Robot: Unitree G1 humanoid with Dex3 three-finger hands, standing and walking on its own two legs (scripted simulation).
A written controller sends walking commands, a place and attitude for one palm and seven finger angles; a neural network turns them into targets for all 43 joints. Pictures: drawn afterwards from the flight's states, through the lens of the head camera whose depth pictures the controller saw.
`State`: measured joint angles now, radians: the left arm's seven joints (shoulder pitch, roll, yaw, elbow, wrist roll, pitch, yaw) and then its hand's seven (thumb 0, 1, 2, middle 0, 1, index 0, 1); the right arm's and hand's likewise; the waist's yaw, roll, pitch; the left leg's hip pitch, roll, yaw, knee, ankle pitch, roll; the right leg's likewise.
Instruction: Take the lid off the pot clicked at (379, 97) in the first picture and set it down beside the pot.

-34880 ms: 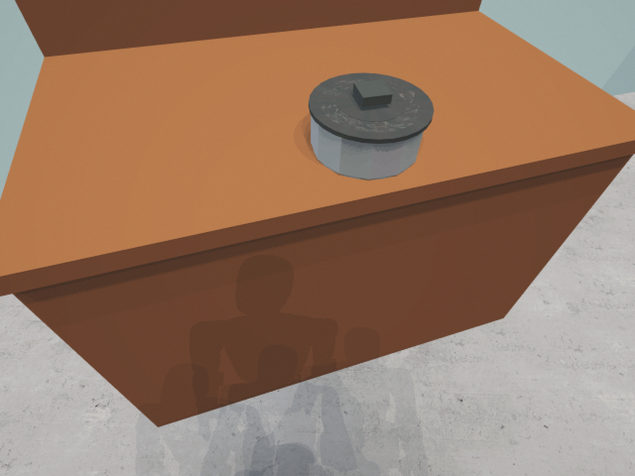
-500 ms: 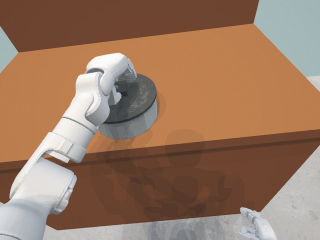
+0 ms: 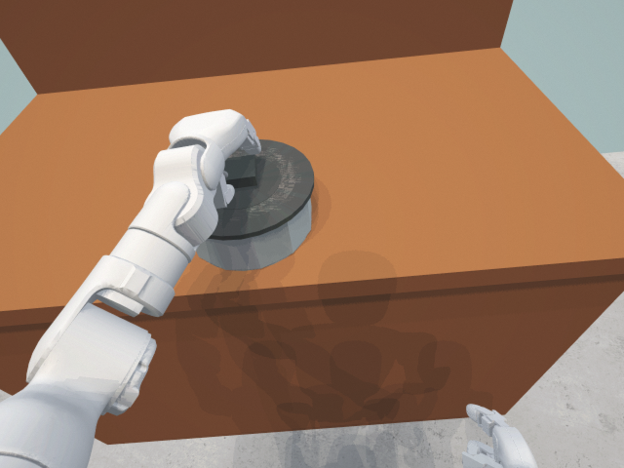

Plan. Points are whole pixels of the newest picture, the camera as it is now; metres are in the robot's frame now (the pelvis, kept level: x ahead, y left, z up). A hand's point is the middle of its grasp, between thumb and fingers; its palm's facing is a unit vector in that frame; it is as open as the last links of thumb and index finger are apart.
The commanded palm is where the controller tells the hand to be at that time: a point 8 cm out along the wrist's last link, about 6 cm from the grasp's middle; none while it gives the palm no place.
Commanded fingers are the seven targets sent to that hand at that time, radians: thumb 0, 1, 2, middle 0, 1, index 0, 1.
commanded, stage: lower the open fingers around the knob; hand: left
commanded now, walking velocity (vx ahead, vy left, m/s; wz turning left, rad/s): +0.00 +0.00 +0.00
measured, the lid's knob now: (238, 172) +0.47 +0.11 +0.15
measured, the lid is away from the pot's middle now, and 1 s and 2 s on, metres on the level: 0.00 0.00 0.00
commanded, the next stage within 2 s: close the fingers and squeeze the knob in 0.42 s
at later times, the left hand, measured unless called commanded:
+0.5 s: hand (231, 175) +0.45 +0.11 +0.17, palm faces -0.20 -0.11 -0.97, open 9.9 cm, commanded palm +0.42 +0.13 +0.23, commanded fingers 0.00 -0.37 1.71 -0.89 -0.08 -0.89 -0.08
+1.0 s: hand (233, 177) +0.44 +0.11 +0.16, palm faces -0.19 -0.11 -0.98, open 8.8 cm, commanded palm +0.42 +0.12 +0.23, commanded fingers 0.00 0.05 1.20 -0.75 -0.66 -0.75 -0.66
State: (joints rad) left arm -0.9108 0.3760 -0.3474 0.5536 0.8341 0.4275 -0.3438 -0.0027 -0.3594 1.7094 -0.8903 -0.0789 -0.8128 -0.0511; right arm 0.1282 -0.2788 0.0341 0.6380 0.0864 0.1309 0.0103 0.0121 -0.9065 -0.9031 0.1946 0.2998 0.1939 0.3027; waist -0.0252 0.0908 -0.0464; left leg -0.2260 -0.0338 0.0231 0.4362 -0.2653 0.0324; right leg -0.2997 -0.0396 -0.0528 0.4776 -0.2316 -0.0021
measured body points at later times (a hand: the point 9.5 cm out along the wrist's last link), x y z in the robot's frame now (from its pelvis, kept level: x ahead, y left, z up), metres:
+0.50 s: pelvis +0.01 +0.01 +0.00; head +0.02 -0.03 +0.45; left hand +0.45 +0.12 +0.22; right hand +0.16 -0.23 -0.12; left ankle -0.03 +0.10 -0.74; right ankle +0.01 -0.12 -0.74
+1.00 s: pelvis +0.01 +0.00 +0.00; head +0.02 -0.04 +0.45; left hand +0.45 +0.11 +0.22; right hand +0.17 -0.23 -0.12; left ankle -0.03 +0.10 -0.74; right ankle +0.01 -0.12 -0.74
